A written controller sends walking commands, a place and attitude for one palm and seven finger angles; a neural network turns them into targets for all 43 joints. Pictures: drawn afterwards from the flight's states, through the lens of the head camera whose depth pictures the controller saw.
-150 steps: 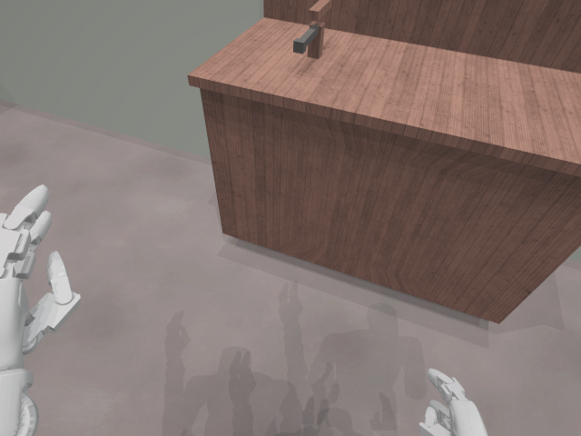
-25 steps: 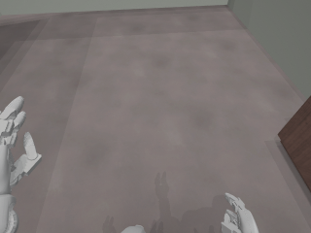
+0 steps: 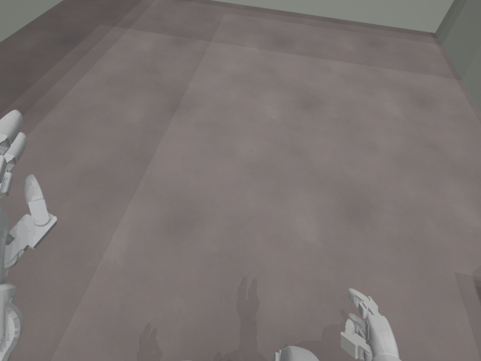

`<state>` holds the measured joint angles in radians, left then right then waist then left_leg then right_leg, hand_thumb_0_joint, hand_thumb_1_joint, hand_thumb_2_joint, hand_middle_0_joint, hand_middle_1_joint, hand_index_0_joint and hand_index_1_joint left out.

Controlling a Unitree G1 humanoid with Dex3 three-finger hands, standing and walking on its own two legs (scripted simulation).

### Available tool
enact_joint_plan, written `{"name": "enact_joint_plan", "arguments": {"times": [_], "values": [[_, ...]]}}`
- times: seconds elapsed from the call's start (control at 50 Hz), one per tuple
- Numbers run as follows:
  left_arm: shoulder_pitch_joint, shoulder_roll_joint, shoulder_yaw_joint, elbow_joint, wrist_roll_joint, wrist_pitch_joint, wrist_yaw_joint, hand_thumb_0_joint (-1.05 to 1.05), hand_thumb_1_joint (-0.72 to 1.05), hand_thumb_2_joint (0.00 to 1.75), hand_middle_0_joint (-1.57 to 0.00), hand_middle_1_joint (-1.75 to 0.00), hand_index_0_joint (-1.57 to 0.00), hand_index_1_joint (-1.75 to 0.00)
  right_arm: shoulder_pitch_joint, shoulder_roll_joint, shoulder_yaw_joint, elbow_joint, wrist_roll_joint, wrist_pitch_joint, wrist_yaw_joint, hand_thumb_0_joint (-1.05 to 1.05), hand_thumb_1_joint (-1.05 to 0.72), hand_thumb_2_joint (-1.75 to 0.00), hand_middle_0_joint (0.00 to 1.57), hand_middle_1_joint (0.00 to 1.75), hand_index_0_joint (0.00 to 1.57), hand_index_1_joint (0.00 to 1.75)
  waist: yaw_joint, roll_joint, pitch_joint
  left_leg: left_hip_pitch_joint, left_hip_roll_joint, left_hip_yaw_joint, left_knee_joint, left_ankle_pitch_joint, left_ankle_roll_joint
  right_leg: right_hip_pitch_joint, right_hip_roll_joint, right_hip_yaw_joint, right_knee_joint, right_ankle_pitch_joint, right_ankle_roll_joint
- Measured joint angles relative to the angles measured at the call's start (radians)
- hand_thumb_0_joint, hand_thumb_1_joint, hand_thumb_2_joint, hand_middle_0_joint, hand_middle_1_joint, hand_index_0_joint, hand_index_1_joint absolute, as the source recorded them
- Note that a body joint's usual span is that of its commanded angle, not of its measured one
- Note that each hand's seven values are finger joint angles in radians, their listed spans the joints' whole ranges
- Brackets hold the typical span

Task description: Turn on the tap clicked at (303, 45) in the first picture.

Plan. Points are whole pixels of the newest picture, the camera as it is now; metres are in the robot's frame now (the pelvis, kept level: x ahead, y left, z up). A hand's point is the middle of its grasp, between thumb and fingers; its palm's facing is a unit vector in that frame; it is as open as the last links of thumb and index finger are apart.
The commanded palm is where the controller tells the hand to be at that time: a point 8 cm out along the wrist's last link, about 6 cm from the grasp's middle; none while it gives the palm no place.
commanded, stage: walk around to get in front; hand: left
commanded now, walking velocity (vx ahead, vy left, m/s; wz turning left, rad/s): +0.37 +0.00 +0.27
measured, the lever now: out of the picture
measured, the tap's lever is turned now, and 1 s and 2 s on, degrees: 0 0 0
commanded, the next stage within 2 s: walk to a spot facing it in 1.46 s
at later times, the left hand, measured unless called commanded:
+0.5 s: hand (96, 165) +0.31 +0.21 +0.19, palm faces +0.48 -0.78 -0.40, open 7.5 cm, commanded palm +0.24 +0.26 +0.19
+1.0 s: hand (74, 86) +0.43 +0.28 +0.21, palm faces +0.56 -0.72 -0.42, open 7.5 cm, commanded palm +0.36 +0.31 +0.19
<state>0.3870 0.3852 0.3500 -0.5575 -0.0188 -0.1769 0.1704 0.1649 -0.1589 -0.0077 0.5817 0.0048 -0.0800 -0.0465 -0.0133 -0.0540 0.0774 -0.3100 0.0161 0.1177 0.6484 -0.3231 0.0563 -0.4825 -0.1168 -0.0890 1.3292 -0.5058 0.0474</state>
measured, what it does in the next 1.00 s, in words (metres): walks ahead: right foot, then left foot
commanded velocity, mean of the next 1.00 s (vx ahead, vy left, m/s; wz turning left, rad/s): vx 0.37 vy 0.00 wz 0.17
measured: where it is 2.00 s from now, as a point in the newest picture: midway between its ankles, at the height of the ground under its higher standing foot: (227, 269)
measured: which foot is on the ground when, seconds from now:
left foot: down 0.00-0.36, up 0.38-0.76, down 0.78-1.00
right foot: up 0.00-0.34, down 0.36-0.80, up 0.82-1.00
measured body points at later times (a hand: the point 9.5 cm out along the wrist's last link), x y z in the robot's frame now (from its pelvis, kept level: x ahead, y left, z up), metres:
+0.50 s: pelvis +0.13 -0.04 +0.00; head +0.14 -0.05 +0.45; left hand +0.28 +0.25 +0.21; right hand +0.33 -0.26 -0.09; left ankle +0.07 +0.08 -0.63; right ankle +0.16 -0.12 -0.72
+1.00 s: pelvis +0.27 +0.01 +0.01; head +0.30 +0.02 +0.46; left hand +0.40 +0.31 +0.23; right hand +0.48 -0.13 -0.08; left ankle +0.25 +0.12 -0.72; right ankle +0.32 -0.11 -0.65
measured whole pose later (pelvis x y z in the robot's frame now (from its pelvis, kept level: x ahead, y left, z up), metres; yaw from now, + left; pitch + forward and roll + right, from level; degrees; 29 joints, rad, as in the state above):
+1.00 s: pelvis +0.27 +0.01 +0.01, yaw +13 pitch +0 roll +0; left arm 0.45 0.39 0.38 -0.60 -0.03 -0.23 0.15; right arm 0.17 -0.09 0.04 0.59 0.01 -0.10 -0.03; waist 0.00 0.00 0.07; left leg -0.25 0.07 0.15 0.51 -0.25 0.01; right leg -0.55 -0.11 -0.10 1.08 -0.38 0.03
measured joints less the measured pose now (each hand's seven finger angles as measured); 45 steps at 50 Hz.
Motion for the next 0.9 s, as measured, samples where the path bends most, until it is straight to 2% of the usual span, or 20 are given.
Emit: {"name": "enact_joint_plan", "arguments": {"times": [0.06, 0.12, 0.2, 0.24, 0.3, 0.34, 0.36, 0.4, 0.44, 0.5, 0.56, 0.64, 0.72, 0.76, 0.78, 0.8, 0.84, 0.88, 0.9], "values": [[0.033, 0.03, 0.026, -0.055, -0.006, -0.015, -0.017, 0.02, 0.89, 0.9, -0.21, -0.3, -0.21, -0.31, 0.006, 0.046, 0.031, 0.0, 0.008, -0.015, 0.018, 0.01, -0.9, -0.9, 0.2, 0.3, 0.2, 0.3, -0.003, 0.014, -0.018, 0.036, 0.004, -0.03, -0.075, 0.03, -0.007, -0.095, 0.007, -0.002, -0.032, 0.091, 0.011], [0.091, 0.035, 0.056, -0.093, -0.016, -0.049, -0.028, 0.02, 0.89, 0.9, -0.21, -0.3, -0.21, -0.31, 0.032, 0.063, 0.045, 0.003, 0.008, -0.028, 0.028, 0.01, -0.9, -0.9, 0.2, 0.3, 0.2, 0.3, 0.011, 0.044, -0.04, 0.08, 0.009, -0.052, -0.15, 0.051, -0.01, -0.124, 0.002, -0.017, -0.186, 0.169, 0.018], [0.125, 0.013, 0.059, -0.03, -0.015, -0.068, -0.04, 0.01, 0.89, 0.9, -0.21, -0.3, -0.21, -0.31, 0.073, 0.053, 0.046, 0.029, 0.005, -0.031, 0.021, 0.01, -0.9, -0.89, 0.21, 0.3, 0.21, 0.3, 0.043, 0.087, -0.076, 0.135, 0.008, -0.076, -0.216, 0.055, -0.017, -0.089, 0.005, -0.033, -0.375, 0.191, 0.022], [0.116, -0.007, 0.048, 0.036, -0.011, -0.057, -0.043, 0.01, 0.89, 0.9, -0.21, -0.3, -0.2, -0.31, 0.086, 0.039, 0.042, 0.048, 0.003, -0.029, 0.01, 0.01, -0.9, -0.89, 0.21, 0.3, 0.21, 0.3, 0.059, 0.099, -0.091, 0.158, 0.003, -0.082, -0.229, 0.044, -0.022, -0.055, 0.012, -0.039, -0.444, 0.181, 0.02], [0.081, -0.038, 0.025, 0.129, -0.005, -0.029, -0.042, 0.01, 0.89, 0.9, -0.21, -0.3, -0.2, -0.3, 0.096, 0.017, 0.035, 0.069, -0.003, -0.027, -0.003, 0.01, -0.9, -0.89, 0.21, 0.3, 0.21, 0.3, 0.07, 0.105, -0.097, 0.177, -0.002, -0.096, -0.208, 0.008, -0.036, 0.029, 0.034, -0.056, -0.582, 0.169, 0.011], [0.048, -0.045, 0.008, 0.154, 0.0, -0.003, -0.039, 0.01, 0.89, 0.9, -0.21, -0.3, -0.2, -0.3, 0.095, 0.0, 0.033, 0.069, -0.002, -0.024, -0.01, 0.01, -0.9, -0.89, 0.21, 0.3, 0.21, 0.3, 0.068, 0.101, -0.086, 0.166, -0.003, -0.113, -0.127, -0.049, -0.05, 0.121, 0.058, -0.079, -0.729, 0.202, 0.0], [0.025, -0.044, -0.002, 0.152, 0.005, 0.005, -0.038, 0.02, 0.89, 0.9, -0.21, -0.3, -0.2, -0.3, 0.09, -0.01, 0.03, 0.067, 0.0, -0.022, -0.011, 0.01, -0.9, -0.89, 0.21, 0.3, 0.21, 0.3, 0.064, 0.098, -0.076, 0.136, -0.002, -0.116, -0.042, -0.089, -0.047, 0.15, 0.064, -0.087, -0.774, 0.263, -0.033], [-0.03, -0.067, -0.036, 0.143, 0.015, 0.014, -0.041, 0.02, 0.89, 0.9, -0.21, -0.3, -0.2, -0.3, 0.051, -0.041, 0.017, 0.087, -0.001, -0.008, -0.014, 0.01, -0.9, -0.89, 0.21, 0.3, 0.21, 0.3, 0.051, 0.112, -0.042, 0.03, 0.001, -0.133, 0.242, -0.143, -0.04, 0.145, 0.066, -0.118, -0.704, 0.262, -0.089], [-0.045, -0.078, -0.06, 0.118, 0.014, 0.005, -0.045, 0.02, 0.89, 0.9, -0.21, -0.3, -0.2, -0.3, 0.021, -0.065, 0.001, 0.102, -0.004, 0.005, -0.01, 0.01, -0.9, -0.89, 0.2, 0.3, 0.2, 0.3, 0.036, 0.104, -0.019, -0.069, -0.012, -0.131, 0.471, -0.128, -0.047, 0.166, 0.059, -0.135, -0.681, 0.215, -0.105], [0.029, -0.054, -0.042, 0.048, 0.008, -0.028, -0.05, 0.02, 0.89, 0.9, -0.21, -0.3, -0.21, -0.31, -0.001, -0.084, -0.017, 0.078, 0.0, 0.027, -0.005, 0.01, -0.9, -0.9, 0.2, 0.3, 0.2, 0.3, 0.013, 0.08, -0.013, -0.181, 0.012, -0.099, 0.6, -0.061, -0.069, 0.203, 0.058, -0.131, -0.723, 0.206, -0.101], [0.11, -0.001, 0.009, -0.007, -0.002, -0.053, -0.047, 0.02, 0.88, 0.9, -0.22, -0.3, -0.21, -0.31, 0.008, -0.09, -0.033, 0.038, 0.003, 0.042, -0.009, 0.01, -0.9, -0.9, 0.2, 0.3, 0.2, 0.3, -0.008, 0.056, -0.017, -0.228, 0.054, -0.072, 0.486, -0.014, -0.083, 0.247, 0.051, -0.137, -0.79, 0.216, -0.1], [0.147, 0.038, 0.061, -0.023, -0.016, -0.07, -0.025, 0.02, 0.88, 0.9, -0.22, -0.3, -0.21, -0.31, 0.046, -0.1, -0.045, 0.007, 0.002, 0.044, -0.014, 0.01, -0.9, -0.9, 0.2, 0.3, 0.2, 0.3, -0.001, 0.035, -0.026, -0.197, 0.083, -0.019, 0.199, 0.029, -0.078, 0.295, 0.029, -0.148, -0.833, 0.201, -0.083], [0.138, 0.007, 0.056, -0.001, -0.019, -0.058, 0.0, 0.01, 0.88, 0.9, -0.22, -0.3, -0.21, -0.31, 0.078, -0.102, -0.049, 0.008, 0.0, 0.041, -0.022, 0.01, -0.9, -0.9, 0.2, 0.3, 0.2, 0.3, 0.031, 0.03, -0.039, -0.113, 0.068, 0.04, 0.008, 0.057, -0.065, 0.333, 0.005, -0.148, -0.805, 0.141, -0.053], [0.123, -0.017, 0.042, 0.007, -0.017, -0.047, 0.01, 0.01, 0.89, 0.9, -0.21, -0.3, -0.21, -0.31, 0.089, -0.099, -0.045, 0.004, -0.001, 0.039, -0.027, 0.01, -0.9, -0.9, 0.2, 0.3, 0.2, 0.3, 0.043, 0.031, -0.049, -0.047, 0.05, 0.069, -0.08, 0.087, -0.056, 0.34, -0.007, -0.146, -0.746, 0.087, -0.034], [0.108, -0.024, 0.039, 0.011, -0.016, -0.045, 0.014, 0.01, 0.89, 0.9, -0.21, -0.3, -0.21, -0.31, 0.086, -0.092, -0.042, 0.003, -0.001, 0.035, -0.03, 0.01, -0.9, -0.9, 0.2, 0.3, 0.2, 0.3, 0.045, 0.024, -0.048, -0.027, 0.039, 0.074, -0.096, 0.121, -0.041, 0.329, -0.021, -0.138, -0.684, 0.05, -0.027], [0.082, -0.03, 0.036, 0.026, -0.015, -0.043, 0.017, 0.01, 0.89, 0.9, -0.21, -0.3, -0.21, -0.31, 0.071, -0.075, -0.041, 0.009, 0.0, 0.035, -0.032, 0.01, -0.9, -0.9, 0.2, 0.3, 0.2, 0.3, 0.046, 0.006, -0.038, -0.027, 0.027, 0.083, -0.059, 0.111, -0.028, 0.301, -0.038, -0.105, -0.591, 0.033, -0.029], [0.018, -0.04, 0.019, 0.072, -0.008, -0.037, 0.017, 0.01, 0.89, 0.9, -0.21, -0.3, -0.2, -0.31, 0.038, -0.04, -0.026, 0.018, -0.003, 0.03, -0.03, 0.01, -0.9, -0.9, 0.2, 0.3, 0.2, 0.3, 0.037, 0.0, -0.016, -0.021, 0.023, 0.076, -0.006, 0.057, -0.015, 0.214, -0.01, -0.024, -0.347, -0.015, -0.034], [-0.026, -0.034, 0.004, 0.096, -0.003, -0.019, 0.007, 0.02, 0.89, 0.9, -0.21, -0.3, -0.2, -0.3, 0.013, -0.003, -0.001, 0.025, -0.003, 0.021, -0.017, 0.01, -0.9, -0.9, 0.2, 0.3, 0.2, 0.3, 0.018, 0.01, -0.008, -0.006, 0.026, 0.053, -0.014, 0.039, -0.015, 0.118, 0.021, 0.006, -0.166, -0.018, -0.033], [-0.033, -0.028, 0.0, 0.088, -0.004, -0.012, 0.002, 0.02, 0.89, 0.9, -0.21, -0.3, -0.2, -0.3, 0.005, 0.015, 0.011, 0.024, -0.001, 0.015, -0.009, 0.01, -0.9, -0.9, 0.2, 0.3, 0.2, 0.3, 0.011, 0.015, -0.005, 0.003, 0.03, 0.044, -0.031, 0.044, -0.02, 0.072, 0.028, 0.011, -0.12, -0.005, -0.031]]}}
